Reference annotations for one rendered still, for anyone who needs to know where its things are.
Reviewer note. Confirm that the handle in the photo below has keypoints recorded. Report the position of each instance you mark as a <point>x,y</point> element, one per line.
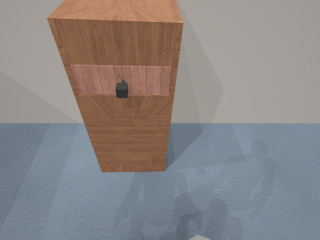
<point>121,89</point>

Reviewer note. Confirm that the cabinet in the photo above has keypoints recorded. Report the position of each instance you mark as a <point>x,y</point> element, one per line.
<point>127,134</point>

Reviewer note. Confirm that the drawer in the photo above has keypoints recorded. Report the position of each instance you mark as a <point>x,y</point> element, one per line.
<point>141,80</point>

